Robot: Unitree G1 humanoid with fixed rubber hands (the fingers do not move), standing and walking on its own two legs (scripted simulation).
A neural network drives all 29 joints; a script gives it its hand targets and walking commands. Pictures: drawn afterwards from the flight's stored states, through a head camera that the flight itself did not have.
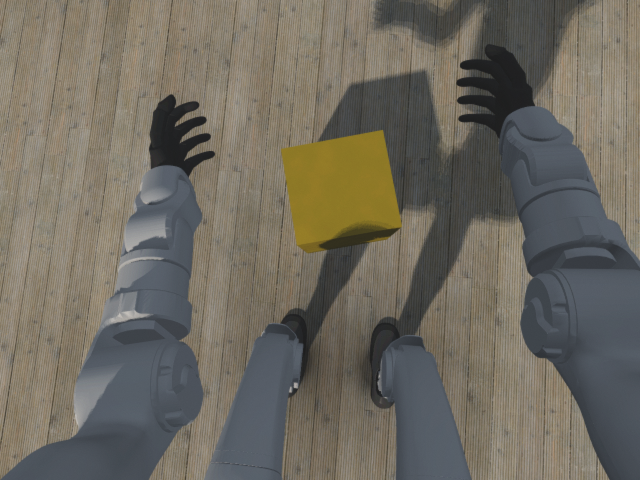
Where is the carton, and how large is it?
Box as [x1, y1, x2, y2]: [281, 130, 401, 252]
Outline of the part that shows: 382,130 281,149 297,245 306,252 386,239 401,226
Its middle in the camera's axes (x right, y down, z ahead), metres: +0.05 -0.10 +0.89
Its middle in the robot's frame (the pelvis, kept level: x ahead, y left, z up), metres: +0.51 +0.04 -0.53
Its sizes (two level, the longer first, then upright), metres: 0.210 0.200 0.250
